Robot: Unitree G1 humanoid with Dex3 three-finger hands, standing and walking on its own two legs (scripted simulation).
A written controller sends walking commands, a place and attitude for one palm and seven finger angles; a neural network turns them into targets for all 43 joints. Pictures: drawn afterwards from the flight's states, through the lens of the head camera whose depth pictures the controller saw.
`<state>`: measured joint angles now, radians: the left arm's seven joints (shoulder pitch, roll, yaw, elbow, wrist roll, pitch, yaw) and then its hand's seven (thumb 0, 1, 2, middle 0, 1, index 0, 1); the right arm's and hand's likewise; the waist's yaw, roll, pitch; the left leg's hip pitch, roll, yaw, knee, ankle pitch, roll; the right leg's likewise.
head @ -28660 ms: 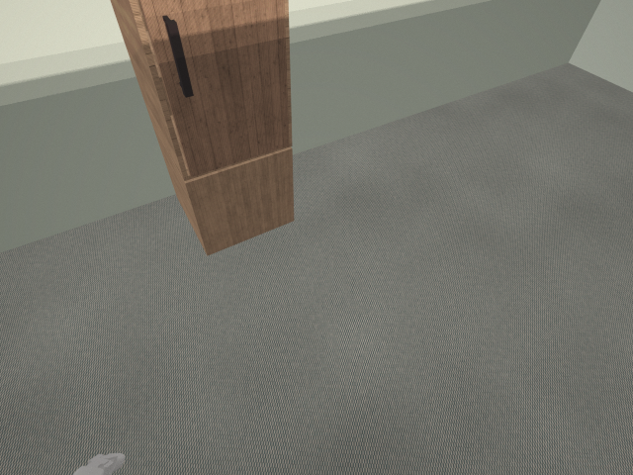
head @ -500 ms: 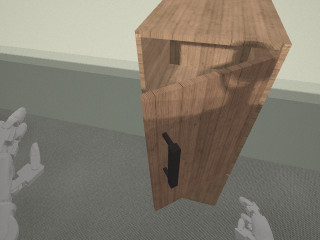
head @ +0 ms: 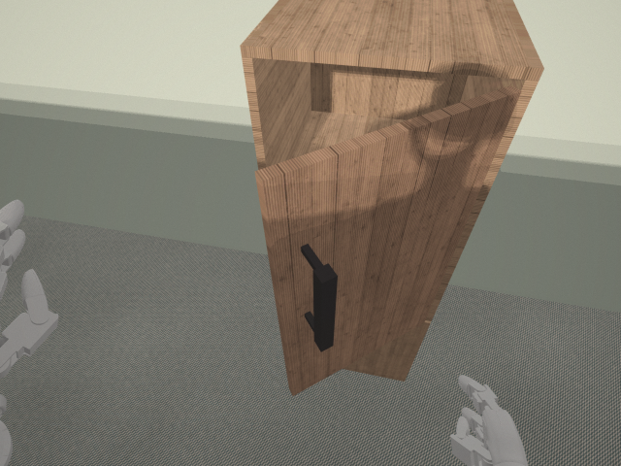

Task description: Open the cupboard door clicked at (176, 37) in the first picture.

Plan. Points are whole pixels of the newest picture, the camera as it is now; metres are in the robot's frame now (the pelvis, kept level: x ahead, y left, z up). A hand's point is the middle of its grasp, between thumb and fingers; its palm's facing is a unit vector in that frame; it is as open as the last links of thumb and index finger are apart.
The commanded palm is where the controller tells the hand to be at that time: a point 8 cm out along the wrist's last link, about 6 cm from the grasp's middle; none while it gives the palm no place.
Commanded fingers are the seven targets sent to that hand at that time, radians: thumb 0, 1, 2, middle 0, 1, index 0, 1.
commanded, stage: step back with the hand held close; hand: left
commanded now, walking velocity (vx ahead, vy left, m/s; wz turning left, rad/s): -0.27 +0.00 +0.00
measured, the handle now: (316, 301) +0.32 +0.03 +0.04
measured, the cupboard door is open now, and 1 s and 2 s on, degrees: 41 41 41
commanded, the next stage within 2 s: stop stepping back and stand still in 1.22 s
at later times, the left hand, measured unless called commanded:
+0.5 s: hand (7, 408) +0.13 +0.27 +0.15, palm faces +0.44 -0.75 -0.49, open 7.4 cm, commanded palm +0.06 +0.31 +0.17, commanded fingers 0.00 0.90 0.90 -0.20 -0.30 -0.20 -0.30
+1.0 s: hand out of the picture +0.08 +0.27 +0.16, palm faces +0.47 -0.69 -0.55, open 7.4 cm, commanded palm +0.00 +0.31 +0.17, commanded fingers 0.00 0.90 0.90 -0.20 -0.30 -0.20 -0.30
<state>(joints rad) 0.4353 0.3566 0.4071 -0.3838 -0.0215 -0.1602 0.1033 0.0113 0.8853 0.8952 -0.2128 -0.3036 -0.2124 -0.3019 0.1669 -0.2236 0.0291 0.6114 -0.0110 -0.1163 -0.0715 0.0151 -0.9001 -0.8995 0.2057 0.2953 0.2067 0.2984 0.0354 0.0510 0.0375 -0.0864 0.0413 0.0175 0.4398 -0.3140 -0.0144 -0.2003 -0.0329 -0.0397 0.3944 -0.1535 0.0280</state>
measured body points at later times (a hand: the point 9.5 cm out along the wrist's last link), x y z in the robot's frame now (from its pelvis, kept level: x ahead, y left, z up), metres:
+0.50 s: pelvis -0.08 +0.01 -0.02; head -0.05 +0.01 +0.43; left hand +0.10 +0.31 +0.18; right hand +0.09 -0.23 -0.10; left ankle -0.05 +0.12 -0.74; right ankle +0.04 -0.14 -0.74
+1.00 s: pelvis -0.12 +0.00 -0.03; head -0.09 +0.01 +0.42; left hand +0.05 +0.31 +0.19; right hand +0.06 -0.24 -0.10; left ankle -0.05 +0.13 -0.74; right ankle -0.04 -0.13 -0.74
